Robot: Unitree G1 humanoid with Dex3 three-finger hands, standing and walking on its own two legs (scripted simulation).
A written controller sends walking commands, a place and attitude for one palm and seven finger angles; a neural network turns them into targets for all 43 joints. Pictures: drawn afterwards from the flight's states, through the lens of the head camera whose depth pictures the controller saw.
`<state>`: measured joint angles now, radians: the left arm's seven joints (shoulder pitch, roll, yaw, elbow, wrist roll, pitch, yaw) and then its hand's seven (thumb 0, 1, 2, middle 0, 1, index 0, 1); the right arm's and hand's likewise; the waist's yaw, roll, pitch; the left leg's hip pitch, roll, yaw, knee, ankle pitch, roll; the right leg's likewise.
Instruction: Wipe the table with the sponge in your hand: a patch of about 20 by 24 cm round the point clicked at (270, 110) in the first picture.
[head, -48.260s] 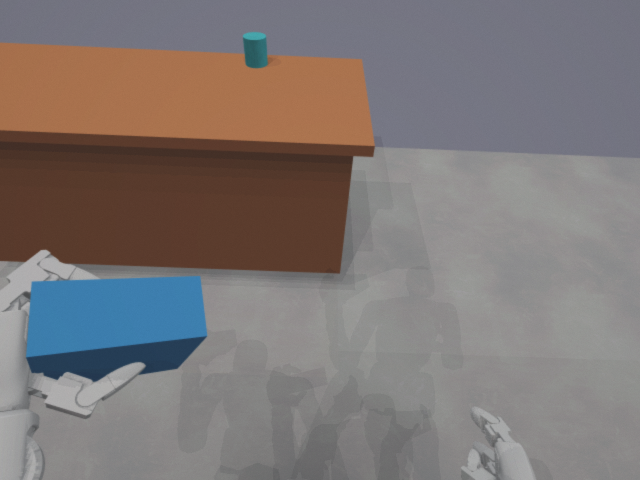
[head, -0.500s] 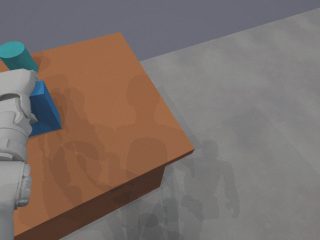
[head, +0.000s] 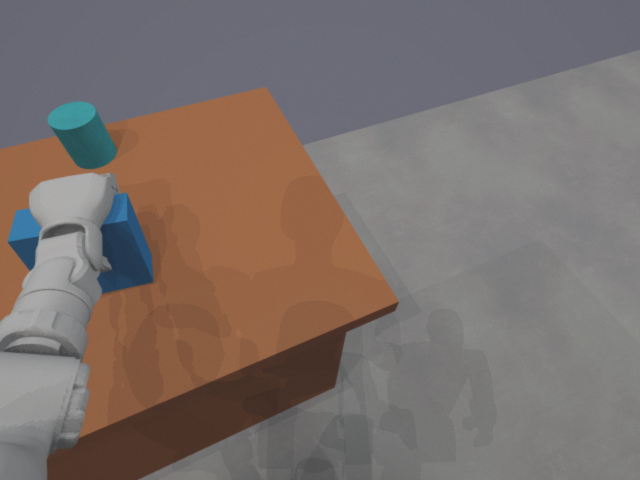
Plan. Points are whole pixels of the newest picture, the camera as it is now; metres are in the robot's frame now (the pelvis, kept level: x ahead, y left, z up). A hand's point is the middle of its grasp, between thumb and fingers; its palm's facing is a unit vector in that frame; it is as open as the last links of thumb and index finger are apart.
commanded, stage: wipe back along the first lane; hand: left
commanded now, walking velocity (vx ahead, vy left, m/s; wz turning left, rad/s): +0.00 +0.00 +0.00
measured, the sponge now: (96, 259) +0.41 +0.33 -0.02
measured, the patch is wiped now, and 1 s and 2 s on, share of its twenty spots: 1.00 1.00 1.00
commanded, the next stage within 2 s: lift the sponge slowly off the table in 1.24 s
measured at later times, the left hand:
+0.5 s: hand (98, 248) +0.40 +0.31 +0.03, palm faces -0.08 +0.01 -1.00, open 10.2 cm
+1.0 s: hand (103, 284) +0.34 +0.28 +0.03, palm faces -0.01 -0.03 -1.00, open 10.2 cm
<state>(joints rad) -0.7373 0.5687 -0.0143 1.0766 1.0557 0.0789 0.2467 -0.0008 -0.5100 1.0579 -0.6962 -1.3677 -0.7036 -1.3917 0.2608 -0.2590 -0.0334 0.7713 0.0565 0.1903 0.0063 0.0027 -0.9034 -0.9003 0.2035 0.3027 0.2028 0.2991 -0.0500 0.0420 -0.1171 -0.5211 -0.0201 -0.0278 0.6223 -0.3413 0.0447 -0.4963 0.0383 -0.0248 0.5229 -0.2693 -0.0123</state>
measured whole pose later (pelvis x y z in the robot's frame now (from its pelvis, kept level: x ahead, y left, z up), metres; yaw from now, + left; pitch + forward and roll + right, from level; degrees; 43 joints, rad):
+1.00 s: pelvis +0.01 +0.00 +0.01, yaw +1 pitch +7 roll -2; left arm -0.32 0.38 -0.14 0.57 0.99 0.30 0.27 0.00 -0.49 1.06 -0.67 -1.40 -0.67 -1.42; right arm 0.10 -0.26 -0.02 0.69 0.08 0.20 0.02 0.01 -0.90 -0.90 0.20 0.30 0.20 0.30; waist 0.04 0.06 -0.12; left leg -0.34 -0.04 -0.03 0.56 -0.34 0.05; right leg -0.33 0.02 -0.02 0.50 -0.29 -0.01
